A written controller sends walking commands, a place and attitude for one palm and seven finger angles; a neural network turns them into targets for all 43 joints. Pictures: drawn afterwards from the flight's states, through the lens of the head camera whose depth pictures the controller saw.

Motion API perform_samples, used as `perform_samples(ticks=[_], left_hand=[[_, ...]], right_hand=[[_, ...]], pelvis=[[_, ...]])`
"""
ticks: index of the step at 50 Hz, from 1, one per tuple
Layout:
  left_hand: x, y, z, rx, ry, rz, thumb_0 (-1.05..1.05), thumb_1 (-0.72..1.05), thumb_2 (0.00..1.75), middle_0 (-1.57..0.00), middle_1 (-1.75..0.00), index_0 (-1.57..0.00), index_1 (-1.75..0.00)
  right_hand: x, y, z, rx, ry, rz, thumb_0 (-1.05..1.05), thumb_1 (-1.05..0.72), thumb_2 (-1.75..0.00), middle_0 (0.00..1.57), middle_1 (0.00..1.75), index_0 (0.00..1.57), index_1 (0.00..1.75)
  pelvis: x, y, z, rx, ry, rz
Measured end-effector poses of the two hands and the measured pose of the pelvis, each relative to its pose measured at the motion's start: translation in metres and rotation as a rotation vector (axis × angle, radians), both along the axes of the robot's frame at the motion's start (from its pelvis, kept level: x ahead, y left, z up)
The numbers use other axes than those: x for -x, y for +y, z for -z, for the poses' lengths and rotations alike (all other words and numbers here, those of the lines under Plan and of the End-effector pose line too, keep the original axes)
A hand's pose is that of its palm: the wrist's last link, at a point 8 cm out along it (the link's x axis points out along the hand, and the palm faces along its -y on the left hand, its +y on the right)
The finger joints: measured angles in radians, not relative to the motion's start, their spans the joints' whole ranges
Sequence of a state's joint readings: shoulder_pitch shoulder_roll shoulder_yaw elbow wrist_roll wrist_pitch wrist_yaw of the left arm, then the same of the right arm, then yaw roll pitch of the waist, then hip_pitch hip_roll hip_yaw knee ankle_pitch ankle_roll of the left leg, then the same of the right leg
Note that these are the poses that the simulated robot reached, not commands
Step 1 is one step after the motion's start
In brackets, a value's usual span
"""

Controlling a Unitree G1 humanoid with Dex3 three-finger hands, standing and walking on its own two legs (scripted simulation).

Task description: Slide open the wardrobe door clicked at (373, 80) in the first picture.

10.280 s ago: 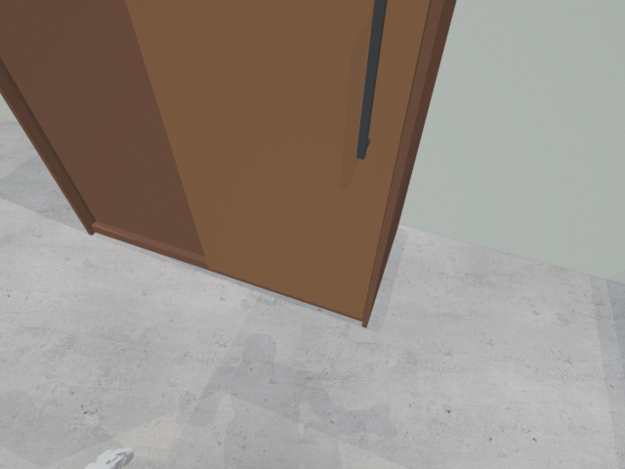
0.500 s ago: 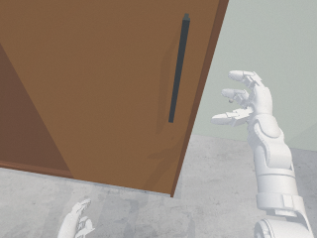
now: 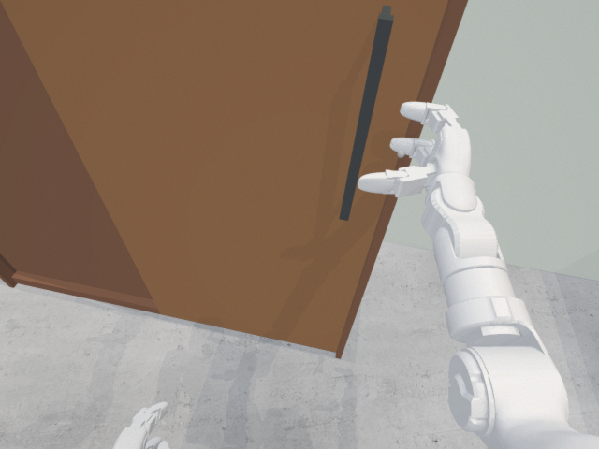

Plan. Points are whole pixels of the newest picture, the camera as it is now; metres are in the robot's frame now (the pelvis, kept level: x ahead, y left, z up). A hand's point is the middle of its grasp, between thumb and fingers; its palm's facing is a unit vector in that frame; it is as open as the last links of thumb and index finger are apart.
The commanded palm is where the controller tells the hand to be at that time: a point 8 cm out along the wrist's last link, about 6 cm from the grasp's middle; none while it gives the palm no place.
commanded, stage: move the hooked fingers beside the handle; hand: right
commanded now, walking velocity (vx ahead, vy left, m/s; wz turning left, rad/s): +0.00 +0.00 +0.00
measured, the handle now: (361, 132) +0.53 -0.04 +0.16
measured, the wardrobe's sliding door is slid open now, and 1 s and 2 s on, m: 0.00 0.00 0.00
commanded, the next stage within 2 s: none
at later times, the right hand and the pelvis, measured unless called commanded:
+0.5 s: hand (406, 154) +0.45 -0.09 +0.18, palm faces +0.07 +1.00 +0.00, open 14.0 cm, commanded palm +0.42 -0.15 +0.18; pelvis +0.00 +0.00 +0.00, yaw +0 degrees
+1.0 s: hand (404, 153) +0.46 -0.09 +0.18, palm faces +0.06 +1.00 +0.03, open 14.0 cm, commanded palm +0.43 -0.15 +0.18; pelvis +0.00 -0.01 +0.00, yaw +0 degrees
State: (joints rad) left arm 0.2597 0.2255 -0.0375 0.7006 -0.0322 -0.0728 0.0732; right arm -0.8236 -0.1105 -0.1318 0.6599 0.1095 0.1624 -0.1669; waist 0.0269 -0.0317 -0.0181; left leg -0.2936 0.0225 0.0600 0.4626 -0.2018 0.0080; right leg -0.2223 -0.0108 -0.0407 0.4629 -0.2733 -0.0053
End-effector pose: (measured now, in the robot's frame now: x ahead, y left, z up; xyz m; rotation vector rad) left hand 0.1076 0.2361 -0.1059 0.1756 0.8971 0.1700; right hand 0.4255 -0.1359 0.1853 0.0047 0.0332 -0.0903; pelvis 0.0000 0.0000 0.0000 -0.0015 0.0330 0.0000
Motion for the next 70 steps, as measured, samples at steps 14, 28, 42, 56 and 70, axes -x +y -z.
perform_samples(ticks=[14,28,42,56,70], left_hand=[[0.040,0.016,0.006,-0.011,0.084,-0.055,0.01,0.90,0.90,-0.20,-0.30,-0.20,-0.30],[0.005,0.005,-0.003,-0.007,-0.012,-0.011,0.01,0.90,0.90,-0.20,-0.30,-0.20,-0.30],[0.002,-0.003,-0.002,-0.010,0.008,0.013,0.01,0.90,0.90,-0.20,-0.30,-0.20,-0.30],[0.012,-0.010,0.003,0.013,0.030,-0.026,0.01,0.90,0.90,-0.20,-0.30,-0.20,-0.30],[-0.003,-0.001,-0.001,-0.017,0.024,0.003,0.01,0.90,0.90,-0.20,-0.30,-0.20,-0.30]], right_hand=[[-0.007,-0.028,0.010,0.011,-0.015,0.051,-0.01,0.50,-0.30,0.30,1.20,0.30,1.20],[-0.005,-0.007,0.005,-0.031,-0.009,0.000,-0.01,0.51,-0.30,0.31,1.20,0.30,1.20],[0.002,-0.041,0.006,0.023,-0.052,-0.001,-0.01,0.50,-0.30,0.30,1.20,0.29,1.20],[-0.020,-0.014,0.006,-0.030,-0.054,0.024,-0.01,0.50,-0.30,0.31,1.20,0.30,1.20],[0.005,-0.029,0.009,-0.002,-0.049,-0.007,-0.01,0.50,-0.30,0.31,1.21,0.29,1.20]], pelvis=[[-0.001,0.003,0.000,-0.001,0.016,-0.016],[0.000,-0.002,0.000,0.000,0.016,-0.008],[-0.002,-0.007,0.001,-0.009,0.012,0.009],[-0.010,-0.012,0.001,-0.002,0.041,-0.027],[-0.009,-0.008,0.000,-0.012,0.009,0.007]])
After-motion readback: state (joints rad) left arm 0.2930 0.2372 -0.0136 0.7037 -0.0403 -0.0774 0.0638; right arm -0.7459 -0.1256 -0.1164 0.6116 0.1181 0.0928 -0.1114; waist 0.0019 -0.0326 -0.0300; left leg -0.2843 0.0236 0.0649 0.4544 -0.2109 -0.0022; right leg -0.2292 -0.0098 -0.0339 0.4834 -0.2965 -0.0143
